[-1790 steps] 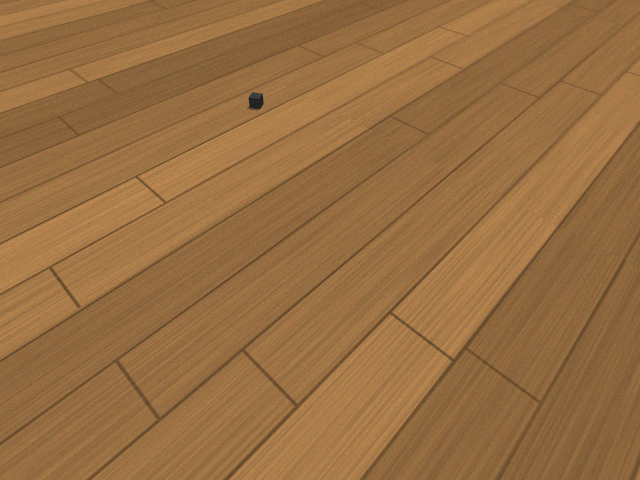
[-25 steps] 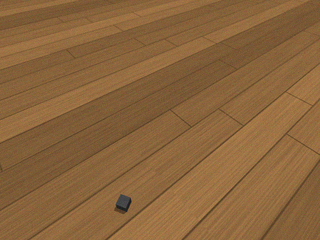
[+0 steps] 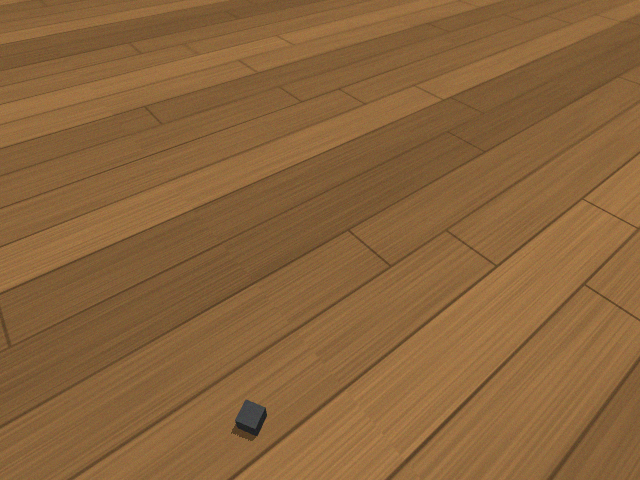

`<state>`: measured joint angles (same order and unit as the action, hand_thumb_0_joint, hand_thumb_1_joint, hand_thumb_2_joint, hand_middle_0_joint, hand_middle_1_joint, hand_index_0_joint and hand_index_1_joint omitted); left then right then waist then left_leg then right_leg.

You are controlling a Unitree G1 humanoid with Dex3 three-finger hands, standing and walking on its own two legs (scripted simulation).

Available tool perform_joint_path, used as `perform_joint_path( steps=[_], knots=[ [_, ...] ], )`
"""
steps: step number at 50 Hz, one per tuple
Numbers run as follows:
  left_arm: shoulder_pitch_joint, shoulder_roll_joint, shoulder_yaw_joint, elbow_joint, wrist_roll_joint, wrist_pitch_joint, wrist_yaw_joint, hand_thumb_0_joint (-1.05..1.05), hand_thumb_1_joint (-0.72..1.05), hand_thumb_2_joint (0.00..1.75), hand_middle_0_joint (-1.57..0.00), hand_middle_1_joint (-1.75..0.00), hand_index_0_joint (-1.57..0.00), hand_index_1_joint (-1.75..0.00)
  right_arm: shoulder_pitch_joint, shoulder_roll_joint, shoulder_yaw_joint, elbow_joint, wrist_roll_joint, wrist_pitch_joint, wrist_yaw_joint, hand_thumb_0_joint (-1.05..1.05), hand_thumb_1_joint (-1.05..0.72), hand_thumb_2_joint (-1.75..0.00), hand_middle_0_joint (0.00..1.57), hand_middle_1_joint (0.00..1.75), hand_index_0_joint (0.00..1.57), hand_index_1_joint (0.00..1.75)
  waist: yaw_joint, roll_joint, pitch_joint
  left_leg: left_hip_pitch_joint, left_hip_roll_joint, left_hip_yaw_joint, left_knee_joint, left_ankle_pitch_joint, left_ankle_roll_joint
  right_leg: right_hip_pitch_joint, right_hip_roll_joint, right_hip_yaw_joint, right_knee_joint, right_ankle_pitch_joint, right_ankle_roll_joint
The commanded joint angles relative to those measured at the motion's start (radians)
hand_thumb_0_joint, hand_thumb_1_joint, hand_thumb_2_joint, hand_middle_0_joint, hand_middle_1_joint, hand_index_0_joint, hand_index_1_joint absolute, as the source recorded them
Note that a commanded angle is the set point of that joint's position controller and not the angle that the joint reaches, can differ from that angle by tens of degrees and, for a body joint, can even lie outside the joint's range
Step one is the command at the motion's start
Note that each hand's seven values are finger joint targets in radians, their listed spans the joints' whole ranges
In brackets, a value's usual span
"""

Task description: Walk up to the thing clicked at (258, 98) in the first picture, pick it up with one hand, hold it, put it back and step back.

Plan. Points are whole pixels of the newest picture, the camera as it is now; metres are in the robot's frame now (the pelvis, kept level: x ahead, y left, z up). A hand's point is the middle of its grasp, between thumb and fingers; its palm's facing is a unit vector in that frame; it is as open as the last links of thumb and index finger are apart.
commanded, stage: walk up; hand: left
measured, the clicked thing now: (251, 417) +0.47 +0.19 -0.74
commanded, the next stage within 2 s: stand in 1.90 s
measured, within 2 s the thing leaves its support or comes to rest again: neither
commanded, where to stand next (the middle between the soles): +0.07 -0.02 m, yaw -4 degrees
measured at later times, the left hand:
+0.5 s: hand out of the picture +0.11 +0.31 -0.18, palm faces -0.05 -0.94 -0.35, open 7.4 cm
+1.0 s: hand out of the picture +0.07 +0.27 -0.13, palm faces +0.02 -0.91 -0.40, open 7.4 cm
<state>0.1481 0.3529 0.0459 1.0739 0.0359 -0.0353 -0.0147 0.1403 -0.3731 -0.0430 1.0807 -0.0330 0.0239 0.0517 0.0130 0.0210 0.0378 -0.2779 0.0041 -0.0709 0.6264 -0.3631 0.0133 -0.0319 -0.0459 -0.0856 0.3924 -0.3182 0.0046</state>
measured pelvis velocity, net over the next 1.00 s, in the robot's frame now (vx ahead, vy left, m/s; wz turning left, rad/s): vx -0.02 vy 0.00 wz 0.02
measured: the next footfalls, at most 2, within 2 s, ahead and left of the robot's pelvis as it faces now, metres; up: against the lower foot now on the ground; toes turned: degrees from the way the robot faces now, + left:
right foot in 0.62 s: +0.06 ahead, -0.14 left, +0.00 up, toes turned -1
left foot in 1.02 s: +0.03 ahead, +0.14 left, +0.00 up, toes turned -4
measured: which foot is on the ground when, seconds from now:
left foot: down 0.00-0.66, up 0.68-1.00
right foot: down 0.00-0.16, up 0.18-0.60, down 0.62-1.00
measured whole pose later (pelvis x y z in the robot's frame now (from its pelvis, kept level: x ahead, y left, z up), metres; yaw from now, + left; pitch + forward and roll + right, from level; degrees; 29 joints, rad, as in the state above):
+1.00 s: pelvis -0.02 +0.00 -0.01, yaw +1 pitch -2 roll +0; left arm 0.25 0.37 0.06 0.79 0.03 -0.03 -0.03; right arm 0.29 -0.42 -0.06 0.94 -0.04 0.03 0.05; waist 0.02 0.03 0.06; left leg -0.26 -0.02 -0.02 0.74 -0.56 0.03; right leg -0.30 -0.06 -0.02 0.62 -0.29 -0.02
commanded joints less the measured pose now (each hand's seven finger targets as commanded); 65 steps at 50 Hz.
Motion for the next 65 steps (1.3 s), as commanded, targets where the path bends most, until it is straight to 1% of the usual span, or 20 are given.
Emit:
perform_joint_path(
  steps=[1, 4, 6, 7, 8, 10, 13, 18, 25, 31, 33, 34, 38, 42, 47, 51, 53, 54, 57, 65],
  knots=[
    [0.036, 0.321, 0.087, -0.091, 0.011, -0.034, 0.020, 0.00, 0.90, 0.90, -0.20, -0.30, -0.20, -0.30, -0.127, -0.208, -0.053, -0.141, -0.004, -0.039, 0.006, 0.00, -0.90, -0.90, 0.20, 0.30, 0.20, 0.30, 0.056, -0.112, 0.160, -0.331, 0.074, 0.012, 0.084, -0.051, -0.002, 0.049, -0.331, 0.326, -0.258, -0.181, -0.237],
    [-0.042, 0.305, 0.071, -0.129, 0.007, -0.029, 0.007, 0.00, 0.90, 0.90, -0.20, -0.30, -0.20, -0.30, -0.039, -0.167, -0.053, -0.133, -0.001, -0.057, 0.011, 0.00, -0.90, -0.90, 0.20, 0.30, 0.20, 0.30, -0.013, -0.209, 0.128, -0.101, 0.056, 0.075, -0.069, 0.002, 0.000, -0.063, -0.227, 0.134, -0.123, 0.186, -0.170],
    [-0.068, 0.227, 0.047, -0.144, -0.019, -0.002, 0.007, 0.00, 0.90, 0.90, -0.20, -0.30, -0.20, -0.30, 0.123, -0.181, -0.063, -0.065, 0.008, -0.072, -0.014, 0.00, -0.90, -0.90, 0.20, 0.30, 0.20, 0.30, -0.085, -0.071, 0.017, 0.233, -0.006, 0.118, -0.257, 0.326, -0.009, -0.196, -0.088, -0.034, 0.208, 0.357, -0.078],
    [-0.028, 0.156, 0.029, -0.159, -0.033, 0.012, 0.011, 0.00, 0.90, 0.90, -0.20, -0.30, -0.20, -0.30, 0.182, -0.255, -0.081, -0.057, 0.005, -0.077, -0.035, 0.00, -0.90, -0.90, 0.20, 0.30, 0.20, 0.30, -0.101, 0.138, -0.038, 0.321, 0.146, -0.078, -0.297, 0.578, 0.024, -0.296, 0.004, -0.065, 0.419, 0.126, -0.016],
    [0.019, 0.137, 0.029, -0.158, -0.046, 0.040, 0.020, 0.00, 0.90, 0.90, -0.20, -0.30, -0.20, -0.30, 0.187, -0.324, -0.086, -0.077, 0.003, -0.083, -0.060, 0.00, -0.90, -0.90, 0.20, 0.30, 0.20, 0.30, -0.084, 0.202, -0.079, 0.307, 0.316, -0.390, -0.348, 0.606, 0.103, -0.357, 0.118, 0.123, 0.496, -0.265, -0.005],
    [0.076, 0.223, 0.036, -0.116, -0.056, 0.078, 0.025, 0.00, 0.90, 0.90, -0.20, -0.30, -0.20, -0.30, 0.035, -0.316, -0.080, -0.116, 0.018, -0.082, -0.075, 0.00, -0.90, -0.90, 0.20, 0.30, 0.20, 0.30, -0.016, 0.072, -0.043, 0.086, 0.341, -0.354, -0.329, 0.417, 0.194, -0.236, 0.017, 0.214, 0.589, -0.263, -0.040],
    [0.121, 0.228, 0.041, -0.111, -0.047, 0.094, 0.020, 0.00, 0.90, 0.90, -0.20, -0.30, -0.20, -0.30, 0.003, -0.289, -0.073, -0.146, 0.027, -0.080, -0.093, 0.00, -0.90, -0.90, 0.20, 0.30, 0.20, 0.30, 0.006, 0.098, -0.081, 0.196, 0.274, -0.157, -0.265, 0.604, 0.122, -0.333, 0.030, 0.255, 0.664, -0.202, -0.040],
    [0.102, 0.231, 0.053, -0.166, -0.027, 0.130, 0.021, 0.00, 0.90, 0.90, -0.20, -0.30, -0.20, -0.30, 0.030, -0.279, -0.082, -0.175, 0.032, -0.065, -0.128, 0.00, -0.90, -0.90, 0.20, 0.30, 0.20, 0.30, -0.009, 0.050, -0.062, 0.154, 0.301, -0.083, -0.186, 0.890, 0.191, -0.413, 0.073, 0.278, 0.816, -0.173, 0.007],
    [0.085, 0.222, 0.058, -0.235, -0.034, 0.112, 0.020, 0.00, 0.90, 0.90, -0.20, -0.30, -0.20, -0.30, -0.007, -0.274, -0.089, -0.255, 0.018, -0.048, -0.120, 0.00, -0.90, -0.90, 0.20, 0.30, 0.20, 0.30, -0.027, 0.138, -0.111, 0.159, 0.303, -0.042, -0.084, 0.783, 0.235, -0.416, 0.028, 0.218, 0.596, -0.144, 0.014],
    [0.164, 0.245, 0.088, -0.220, -0.008, 0.084, 0.016, 0.00, 0.90, 0.90, -0.20, -0.30, -0.20, -0.30, -0.073, -0.244, -0.071, -0.319, 0.035, 0.005, -0.086, 0.00, -0.90, -0.90, 0.20, 0.30, 0.20, 0.30, 0.036, 0.085, -0.147, -0.044, 0.193, 0.018, 0.154, 0.445, 0.110, -0.149, 0.032, 0.120, 0.146, 0.153, -0.027],
    [0.046, 0.385, 0.112, -0.309, 0.005, 0.076, 0.015, 0.00, 0.90, 0.90, -0.20, -0.30, -0.20, -0.30, -0.048, -0.160, -0.052, -0.344, 0.049, 0.025, -0.098, 0.00, -0.90, -0.90, 0.20, 0.30, 0.20, 0.30, 0.013, -0.293, -0.061, -0.249, -0.096, 0.049, 0.506, -0.324, 0.004, -0.273, -0.308, 0.582, 0.004, 0.532, -0.238],
    [0.022, 0.432, 0.116, -0.329, 0.015, 0.070, 0.019, 0.00, 0.90, 0.90, -0.20, -0.30, -0.20, -0.30, -0.069, -0.205, -0.068, -0.337, 0.037, 0.026, -0.116, 0.00, -0.90, -0.90, 0.20, 0.30, 0.20, 0.30, 0.037, -0.334, -0.065, -0.176, -0.074, -0.049, 0.626, -0.379, 0.001, -0.378, -0.377, 0.683, -0.010, 0.561, -0.331],
    [-0.041, 0.272, 0.094, -0.333, 0.004, 0.057, 0.040, 0.00, 0.90, 0.90, -0.20, -0.30, -0.20, -0.30, 0.031, -0.212, -0.063, -0.267, 0.061, 0.017, -0.096, 0.00, -0.90, -0.90, 0.20, 0.30, 0.20, 0.30, -0.009, -0.190, -0.085, -0.248, -0.112, -0.087, 0.693, -0.142, -0.017, -0.214, -0.153, 0.334, 0.121, 0.418, -0.204],
    [0.099, 0.271, 0.103, -0.326, 0.012, 0.011, 0.031, 0.00, 0.90, 0.90, -0.20, -0.30, -0.20, -0.30, 0.038, -0.247, -0.057, -0.263, 0.026, -0.022, -0.059, 0.00, -0.90, -0.90, 0.20, 0.30, 0.20, 0.30, 0.070, -0.215, -0.167, -0.364, -0.049, -0.011, 0.378, -0.112, -0.036, 0.105, -0.172, 0.476, -0.022, -0.327, -0.226],
    [0.218, 0.347, 0.126, -0.294, -0.001, -0.002, 0.009, 0.00, 0.90, 0.90, -0.20, -0.30, -0.20, -0.30, -0.012, -0.243, -0.061, -0.298, -0.011, -0.052, -0.021, 0.00, -0.90, -0.90, 0.20, 0.30, 0.20, 0.30, 0.095, -0.210, 0.013, -0.268, 0.003, 0.010, 0.060, -0.248, 0.009, -0.010, -0.257, 0.501, -0.074, -0.263, -0.244],
    [-0.008, 0.314, 0.097, -0.347, -0.002, 0.006, 0.004, 0.00, 0.90, 0.90, -0.20, -0.30, -0.20, -0.30, 0.332, -0.225, -0.097, -0.195, -0.009, -0.058, -0.001, 0.00, -0.90, -0.90, 0.20, 0.30, 0.20, 0.30, -0.147, -0.099, 0.004, 0.336, -0.044, 0.104, -0.201, 0.022, 0.071, -0.539, -0.095, 0.224, 0.072, -0.387, -0.118],
    [-0.049, 0.183, 0.058, -0.389, -0.017, 0.010, 0.014, 0.00, 0.90, 0.90, -0.20, -0.30, -0.20, -0.30, 0.314, -0.336, -0.110, -0.225, -0.031, -0.064, -0.024, 0.00, -0.90, -0.90, 0.20, 0.30, 0.20, 0.30, -0.131, 0.209, 0.096, 0.247, 0.311, -0.559, -0.494, -0.505, 0.120, -0.842, 0.130, 0.098, 0.573, -0.267, -0.024],
    [-0.039, 0.284, 0.083, -0.361, -0.008, 0.007, 0.018, 0.00, 0.90, 0.90, -0.20, -0.30, -0.20, -0.30, 0.231, -0.382, -0.113, -0.255, -0.011, -0.066, -0.028, 0.00, -0.90, -0.90, 0.20, 0.30, 0.20, 0.30, -0.109, 0.088, 0.175, 0.053, 0.376, -0.607, -0.528, -0.609, 0.172, -0.748, 0.055, 0.240, 0.608, -0.188, -0.035],
    [0.112, 0.250, 0.070, -0.270, -0.021, 0.002, -0.006, 0.00, 0.90, 0.90, -0.20, -0.30, -0.20, -0.30, 0.108, -0.276, -0.074, -0.284, 0.001, -0.093, -0.043, 0.00, -0.90, -0.90, 0.20, 0.30, 0.20, 0.30, -0.019, 0.022, 0.143, 0.090, 0.241, -0.318, -0.452, -0.287, 0.145, -0.618, 0.040, 0.264, 0.596, -0.047, -0.028],
    [0.067, 0.216, 0.042, -0.239, -0.037, 0.007, -0.001, 0.00, 0.90, 0.90, -0.20, -0.30, -0.20, -0.30, 0.091, -0.239, -0.052, -0.278, 0.012, -0.075, -0.055, 0.00, -0.90, -0.90, 0.20, 0.30, 0.20, 0.30, -0.026, 0.159, 0.099, 0.020, 0.186, 0.009, -0.247, 0.445, 0.150, -0.317, 0.028, 0.116, 0.298, 0.046, -0.004]
  ],
)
